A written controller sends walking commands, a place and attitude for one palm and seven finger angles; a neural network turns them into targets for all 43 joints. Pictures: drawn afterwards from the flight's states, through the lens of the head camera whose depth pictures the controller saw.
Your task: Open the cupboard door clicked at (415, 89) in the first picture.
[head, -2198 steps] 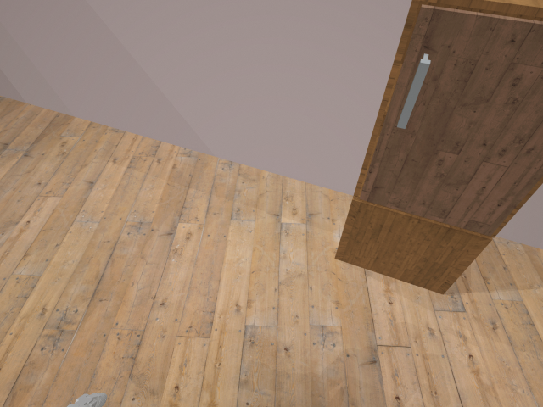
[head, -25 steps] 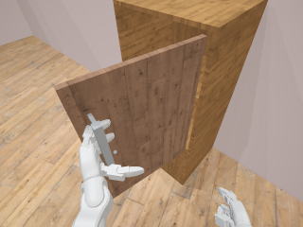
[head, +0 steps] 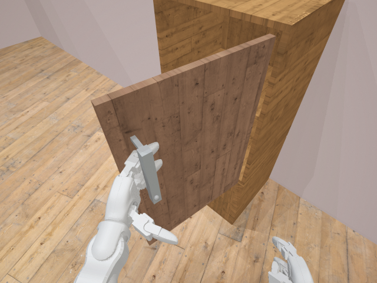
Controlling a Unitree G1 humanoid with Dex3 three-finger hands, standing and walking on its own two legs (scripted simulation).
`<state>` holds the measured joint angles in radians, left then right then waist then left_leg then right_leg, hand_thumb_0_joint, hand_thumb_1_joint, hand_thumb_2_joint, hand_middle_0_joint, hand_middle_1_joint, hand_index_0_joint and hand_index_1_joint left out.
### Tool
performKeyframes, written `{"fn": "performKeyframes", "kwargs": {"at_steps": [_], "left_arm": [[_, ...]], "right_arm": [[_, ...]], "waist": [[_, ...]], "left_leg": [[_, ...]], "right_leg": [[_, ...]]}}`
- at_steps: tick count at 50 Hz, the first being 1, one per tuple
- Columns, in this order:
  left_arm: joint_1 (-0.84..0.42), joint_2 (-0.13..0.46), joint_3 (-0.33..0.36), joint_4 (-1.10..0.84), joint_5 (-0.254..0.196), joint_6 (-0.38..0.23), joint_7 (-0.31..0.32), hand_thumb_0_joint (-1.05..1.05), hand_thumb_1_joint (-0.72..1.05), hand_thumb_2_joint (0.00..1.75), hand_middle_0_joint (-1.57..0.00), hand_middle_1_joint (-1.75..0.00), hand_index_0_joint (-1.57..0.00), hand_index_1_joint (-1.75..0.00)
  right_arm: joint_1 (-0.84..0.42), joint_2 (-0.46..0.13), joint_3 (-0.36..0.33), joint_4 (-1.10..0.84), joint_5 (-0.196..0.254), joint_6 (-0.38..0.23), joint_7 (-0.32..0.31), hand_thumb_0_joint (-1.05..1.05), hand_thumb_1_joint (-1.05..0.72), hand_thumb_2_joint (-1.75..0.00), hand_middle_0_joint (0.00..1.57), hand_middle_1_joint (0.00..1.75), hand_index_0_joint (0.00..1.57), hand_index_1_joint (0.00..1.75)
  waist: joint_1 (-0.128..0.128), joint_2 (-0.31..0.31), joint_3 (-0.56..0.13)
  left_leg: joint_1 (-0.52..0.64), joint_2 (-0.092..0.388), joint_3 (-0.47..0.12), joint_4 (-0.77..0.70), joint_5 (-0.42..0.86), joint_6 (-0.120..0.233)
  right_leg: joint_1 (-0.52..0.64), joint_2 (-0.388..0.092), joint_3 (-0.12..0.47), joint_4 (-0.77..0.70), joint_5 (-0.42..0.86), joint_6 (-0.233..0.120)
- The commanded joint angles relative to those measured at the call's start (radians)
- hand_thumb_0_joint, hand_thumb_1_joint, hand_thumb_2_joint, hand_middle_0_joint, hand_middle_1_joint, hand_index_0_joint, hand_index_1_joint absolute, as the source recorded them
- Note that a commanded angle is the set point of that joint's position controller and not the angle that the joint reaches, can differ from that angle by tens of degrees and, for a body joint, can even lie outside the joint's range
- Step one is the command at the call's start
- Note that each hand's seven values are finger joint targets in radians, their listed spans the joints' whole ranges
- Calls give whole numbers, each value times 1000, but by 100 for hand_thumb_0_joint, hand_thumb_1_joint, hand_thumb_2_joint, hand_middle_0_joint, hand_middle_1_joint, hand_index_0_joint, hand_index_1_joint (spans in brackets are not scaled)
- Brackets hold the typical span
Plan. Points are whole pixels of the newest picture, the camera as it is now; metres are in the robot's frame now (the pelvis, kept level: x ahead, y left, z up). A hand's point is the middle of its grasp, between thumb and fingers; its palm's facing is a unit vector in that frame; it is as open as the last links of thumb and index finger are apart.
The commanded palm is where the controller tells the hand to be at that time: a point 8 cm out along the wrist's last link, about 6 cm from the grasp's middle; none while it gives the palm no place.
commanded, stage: slide the hand sideways off the handle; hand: left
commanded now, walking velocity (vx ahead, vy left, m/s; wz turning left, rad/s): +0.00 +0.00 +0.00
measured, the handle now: (146, 171) +0.31 +0.12 +0.10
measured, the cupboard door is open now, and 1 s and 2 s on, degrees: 79 79 79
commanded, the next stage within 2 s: draw the hand back to the body in 0.90 s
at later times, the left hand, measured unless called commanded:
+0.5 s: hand (142, 216) +0.22 +0.11 +0.09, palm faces +0.00 -1.00 -0.05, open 16.0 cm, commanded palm +0.18 +0.18 +0.10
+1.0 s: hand (105, 235) +0.18 +0.16 +0.09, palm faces +0.04 -1.00 -0.05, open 16.3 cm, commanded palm +0.15 +0.22 +0.10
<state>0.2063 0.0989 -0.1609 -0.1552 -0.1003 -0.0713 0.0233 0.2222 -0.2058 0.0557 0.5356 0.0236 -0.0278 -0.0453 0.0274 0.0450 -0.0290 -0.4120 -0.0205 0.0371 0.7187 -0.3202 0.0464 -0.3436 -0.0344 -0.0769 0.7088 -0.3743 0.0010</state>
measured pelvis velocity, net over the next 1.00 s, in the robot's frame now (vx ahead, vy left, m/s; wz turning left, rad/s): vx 0.02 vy -0.04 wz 0.01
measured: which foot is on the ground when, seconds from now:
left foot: down 0.00-1.00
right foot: down 0.00-1.00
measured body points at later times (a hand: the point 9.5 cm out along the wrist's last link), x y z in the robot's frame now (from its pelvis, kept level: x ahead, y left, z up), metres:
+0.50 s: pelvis +0.01 -0.03 +0.00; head +0.02 -0.04 +0.45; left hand +0.21 +0.16 +0.09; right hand +0.19 -0.25 -0.07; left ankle +0.04 +0.09 -0.72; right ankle +0.00 -0.12 -0.72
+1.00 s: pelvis +0.02 -0.04 -0.01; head +0.02 -0.05 +0.44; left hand +0.17 +0.22 +0.09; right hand +0.21 -0.27 -0.08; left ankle +0.04 +0.09 -0.72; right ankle +0.00 -0.12 -0.72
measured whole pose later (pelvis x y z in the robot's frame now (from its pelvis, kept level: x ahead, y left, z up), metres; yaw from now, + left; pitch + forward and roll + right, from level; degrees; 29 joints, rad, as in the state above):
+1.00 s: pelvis +0.02 -0.04 -0.01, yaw +1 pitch +4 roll -1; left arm 0.57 0.24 0.21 -0.23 -0.36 -0.23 -0.32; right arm 0.24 -0.25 0.01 0.55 0.05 -0.20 -0.09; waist 0.05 0.06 -0.08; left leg -0.52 0.03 -0.01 0.83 -0.39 0.00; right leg -0.42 0.02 -0.12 0.78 -0.44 -0.05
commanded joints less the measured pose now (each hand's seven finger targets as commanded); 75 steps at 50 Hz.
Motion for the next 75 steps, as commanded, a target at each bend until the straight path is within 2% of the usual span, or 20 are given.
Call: {"fn": "performKeyframes", "kwargs": {"at_steps": [1, 4, 12, 16, 17, 19, 24, 33, 37, 44, 47, 49, 52, 55, 57, 61, 64, 70, 72, 75], "left_arm": [[-105, -31, 7, -231, 0, -30, 33, 0, -50, 30, -15, -30, -15, -30], [-56, -10, 26, -267, 10, -32, 41, 0, -50, 30, -15, -30, -15, -30], [136, 77, 164, -289, -12, -37, 42, 0, -50, 30, -15, -30, -15, -30], [186, 85, 179, -362, -32, -59, 22, 0, -50, 30, -15, -30, -15, -30], [201, 107, 201, -357, -36, -68, 15, 0, -50, 30, -15, -30, -15, -30], [175, 121, 214, -384, -49, -93, -1, 0, -50, 30, -15, -30, -15, -30], [255, 156, 270, -395, -95, -158, -71, 0, -50, 30, -15, -30, -15, -30], [382, 225, 397, -369, -192, -202, -208, 0, -50, 30, -15, -30, -15, -30], [391, 256, 457, -333, -238, -217, -262, 0, -50, 30, -15, -30, -15, -30], [340, 267, 456, -316, -274, -233, -348, 0, -50, 30, -15, -30, -15, -30], [279, 275, 449, -294, -277, -226, -358, 0, -50, 30, -15, -30, -15, -30], [264, 256, 420, -301, -271, -220, -351, 0, -50, 30, -15, -30, -15, -30], [253, 287, 436, -331, -249, -204, -317, 0, -50, 30, -15, -30, -15, -30], [291, 292, 456, -366, -235, -179, -288, 0, -50, 30, -15, -30, -15, -30], [307, 290, 467, -356, -235, -152, -276, 0, -50, 30, -15, -30, -15, -30], [295, 257, 422, -410, -231, -108, -268, 0, -50, 30, -15, -30, -15, -30], [288, 270, 439, -420, -228, -84, -259, 0, -50, 30, -15, -30, -15, -30], [266, 277, 437, -475, -223, -56, -258, 0, -50, 30, -15, -30, -15, -30], [256, 298, 462, -460, -223, -45, -256, 0, -43, 33, -15, -30, -15, -30], [235, 290, 456, -477, -227, -26, -266, 0, -32, 37, -16, -30, -16, -30]], "right_arm": [[-144, -100, -33, -189, -6, -79, 11, 0, -90, -90, 20, 30, 20, 30], [-150, -98, -30, -200, -11, -76, 19, 0, -90, -90, 20, 30, 20, 30], [-139, -99, -35, -216, -16, -54, 23, 0, -90, -90, 20, 30, 20, 30], [-129, -100, -41, -232, -16, -53, 21, 0, -90, -90, 20, 30, 20, 30], [-120, -104, -45, -229, -16, -57, 18, 0, -90, -90, 20, 30, 20, 30], [-118, -107, -47, -229, -15, -69, 11, 0, -90, -90, 20, 30, 20, 30], [-79, -114, -60, -211, -9, -115, -2, 0, -90, -90, 20, 30, 20, 30], [-64, -117, -73, -196, 7, -154, -16, 0, -90, -90, 20, 30, 20, 30], [-67, -122, -79, -180, 13, -169, -24, 0, -90, -90, 20, 30, 20, 30], [-74, -136, -80, -165, 21, -216, -37, 0, -90, -90, 20, 30, 20, 30], [-81, -143, -78, -154, 22, -233, -44, 0, -90, -90, 20, 30, 20, 30], [-84, -143, -75, -160, 22, -246, -46, 0, -90, -90, 20, 30, 20, 30], [-87, -141, -73, -158, 20, -258, -45, 0, -90, -90, 20, 30, 20, 30], [-95, -128, -68, -163, 23, -261, -42, 0, -90, -90, 20, 30, 20, 30], [-100, -127, -67, -158, 24, -257, -38, 0, -90, -90, 20, 30, 20, 30], [-104, -130, -57, -172, 26, -257, -36, 0, -90, -90, 20, 30, 20, 30], [-102, -133, -55, -166, 26, -260, -38, 0, -90, -90, 20, 30, 20, 30], [-102, -137, -48, -158, 27, -272, -40, 0, -90, -90, 20, 30, 20, 30], [-106, -141, -48, -146, 25, -272, -41, 0, -90, -90, 20, 30, 20, 30], [-110, -141, -44, -146, 28, -277, -43, 0, -90, -90, 20, 30, 20, 30]], "waist": [[-5, -66, -119], [3, -35, -110], [29, -41, -98], [13, -43, -98], [8, -75, -88], [-1, -48, -83], [-1, -44, -145], [8, -61, -147], [7, -87, -137], [-4, -56, -140], [-9, -63, -104], [-5, -32, -107], [11, -14, -132], [29, 27, -152], [32, 1, -143], [23, 32, -108], [23, -4, -101], [21, 30, -90], [25, 7, -85], [24, 46, -81]], "left_leg": [[125, 45, -109, -180, -13, -41], [117, 43, -95, -180, -5, -40], [90, 41, -58, -161, 47, -34], [89, 36, -37, -129, 80, -28], [75, 36, -41, -120, 75, -25], [68, 29, -39, -104, 64, -23], [63, 19, -38, -52, 119, -20], [-23, 4, -44, 23, 156, -25], [-50, 2, -54, 47, 143, -27], [-38, 5, -66, 48, 136, -22], [-42, 10, -71, 46, 105, -19], [-28, 9, -71, 33, 87, -19], [-9, 13, -75, 7, 91, -17], [27, 15, -75, -29, 108, -19], [25, 18, -78, -44, 112, -20], [48, 22, -85, -84, 71, -23], [62, 28, -94, -104, 68, -24], [102, 29, -102, -137, 78, -29], [102, 32, -106, -145, 82, -30], [127, 32, -109, -169, 85, -36]], "right_leg": [[-59, 43, -11, -107, 59, -33], [-52, 42, -7, -110, 57, -35], [-9, 51, 3, -125, 92, -39], [-20, 53, 11, -122, 143, -30], [-21, 55, 15, -126, 138, -28], [-41, 53, 27, -126, 131, -25], [-31, 51, 43, -102, 215, -20], [0, 18, 107, -82, 393, 14], [-3, 5, 135, -92, 393, 27], [-36, 5, 132, -99, 342, 30], [-69, 14, 126, -117, 229, 16], [-85, 20, 113, -121, 169, 5], [-69, 34, 84, -110, 135, -11], [-55, 44, 47, -95, 162, -19], [-37, 51, 31, -97, 171, -20], [-61, 60, 6, -109, 128, -19], [-50, 63, -2, -121, 121, -19], [-38, 66, -13, -141, 129, -21], [-18, 67, -14, -151, 131, -23], [-11, 66, -19, -163, 133, -22]]}}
